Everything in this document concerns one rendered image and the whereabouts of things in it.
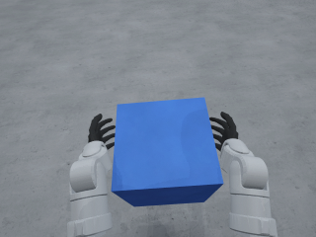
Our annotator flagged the right robot hand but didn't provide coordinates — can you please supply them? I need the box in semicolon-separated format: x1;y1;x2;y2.
209;112;239;152

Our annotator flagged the left robot forearm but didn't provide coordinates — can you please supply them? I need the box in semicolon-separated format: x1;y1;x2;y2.
67;140;113;237

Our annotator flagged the right robot forearm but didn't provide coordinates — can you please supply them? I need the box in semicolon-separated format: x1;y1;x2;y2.
219;138;278;237

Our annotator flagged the left robot hand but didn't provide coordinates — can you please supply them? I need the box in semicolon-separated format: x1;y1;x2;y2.
88;114;116;150

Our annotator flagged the carton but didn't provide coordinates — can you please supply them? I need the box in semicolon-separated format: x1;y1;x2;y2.
111;97;224;207

